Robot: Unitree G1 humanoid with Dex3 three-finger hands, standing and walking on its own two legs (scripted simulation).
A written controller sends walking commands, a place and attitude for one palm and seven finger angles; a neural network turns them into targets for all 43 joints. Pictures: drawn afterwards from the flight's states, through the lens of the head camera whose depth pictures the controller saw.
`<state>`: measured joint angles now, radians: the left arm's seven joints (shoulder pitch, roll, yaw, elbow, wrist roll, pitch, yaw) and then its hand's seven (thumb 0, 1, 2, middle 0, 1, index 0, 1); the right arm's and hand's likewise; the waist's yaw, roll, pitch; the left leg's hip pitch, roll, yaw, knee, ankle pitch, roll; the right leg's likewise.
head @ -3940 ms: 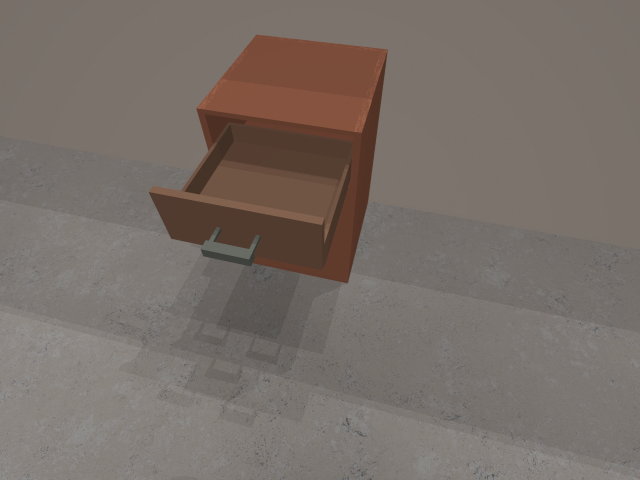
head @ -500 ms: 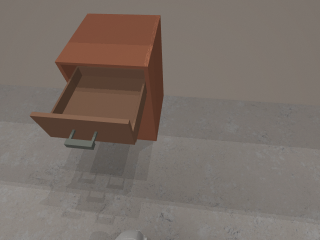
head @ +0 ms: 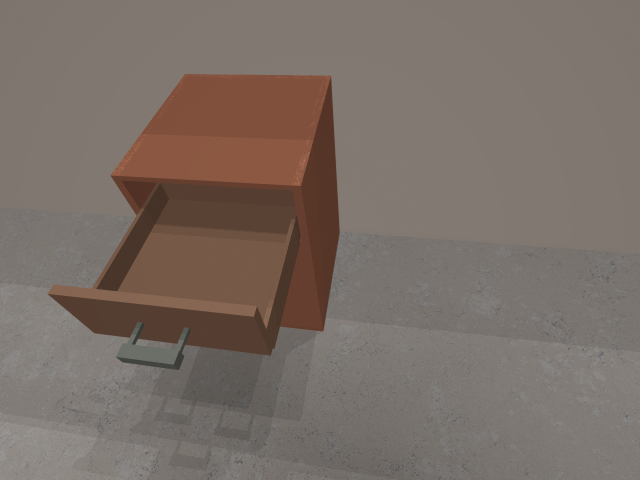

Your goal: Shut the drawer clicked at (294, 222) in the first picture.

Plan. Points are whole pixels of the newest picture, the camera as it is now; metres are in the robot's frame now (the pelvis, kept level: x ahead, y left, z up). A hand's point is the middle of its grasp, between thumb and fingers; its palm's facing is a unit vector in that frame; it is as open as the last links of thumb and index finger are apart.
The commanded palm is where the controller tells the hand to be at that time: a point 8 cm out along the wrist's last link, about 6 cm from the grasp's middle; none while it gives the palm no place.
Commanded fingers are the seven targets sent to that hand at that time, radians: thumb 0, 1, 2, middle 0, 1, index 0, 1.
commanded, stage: come to a stop and stand still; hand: left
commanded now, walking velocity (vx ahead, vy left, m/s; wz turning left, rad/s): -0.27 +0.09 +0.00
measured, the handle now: (156, 343) +0.35 +0.35 -0.18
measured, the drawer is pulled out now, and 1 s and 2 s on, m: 0.30 0.30 0.30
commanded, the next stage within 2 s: none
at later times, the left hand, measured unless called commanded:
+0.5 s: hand out of the picture +0.07 +0.19 -0.15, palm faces +0.05 -0.96 -0.27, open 7.4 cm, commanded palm none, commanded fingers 0.00 0.90 0.90 -0.20 -0.30 -0.20 -0.30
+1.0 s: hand out of the picture +0.02 +0.20 -0.15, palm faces +0.01 -0.98 -0.20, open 7.4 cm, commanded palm none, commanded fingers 0.00 0.90 0.90 -0.20 -0.30 -0.20 -0.30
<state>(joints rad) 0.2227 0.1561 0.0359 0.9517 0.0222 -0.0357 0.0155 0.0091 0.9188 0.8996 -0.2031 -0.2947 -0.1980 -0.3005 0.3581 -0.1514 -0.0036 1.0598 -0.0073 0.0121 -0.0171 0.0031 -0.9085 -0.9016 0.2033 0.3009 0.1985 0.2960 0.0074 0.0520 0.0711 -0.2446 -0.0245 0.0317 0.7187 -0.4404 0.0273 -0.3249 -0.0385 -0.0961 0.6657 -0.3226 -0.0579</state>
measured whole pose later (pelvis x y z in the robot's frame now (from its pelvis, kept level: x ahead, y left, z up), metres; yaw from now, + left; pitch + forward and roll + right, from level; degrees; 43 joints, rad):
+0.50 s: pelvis +0.03 +0.00 +0.01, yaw +1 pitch -1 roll +2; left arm 0.21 0.16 0.03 1.02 0.02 0.03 0.03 0.01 0.91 0.90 -0.20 -0.29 -0.20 -0.30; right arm 0.16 -0.17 -0.03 0.98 0.00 0.04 -0.03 0.00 -0.92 -0.90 0.20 0.30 0.20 0.30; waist 0.01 0.03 0.12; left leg -0.23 0.03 0.04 0.52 -0.26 -0.03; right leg -0.21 0.00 -0.07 0.59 -0.35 -0.06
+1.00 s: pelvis -0.01 +0.02 +0.02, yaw -1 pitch -1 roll +0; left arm 0.32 0.18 0.00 0.97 0.02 0.02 0.02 0.01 0.91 0.90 -0.21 -0.30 -0.20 -0.30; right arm 0.31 -0.18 0.00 0.98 -0.02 0.02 -0.01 0.00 -0.92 -0.90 0.20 0.30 0.20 0.30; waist 0.00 0.00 -0.02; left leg -0.27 0.01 0.03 0.50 -0.24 0.02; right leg -0.25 0.03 -0.05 0.50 -0.27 -0.04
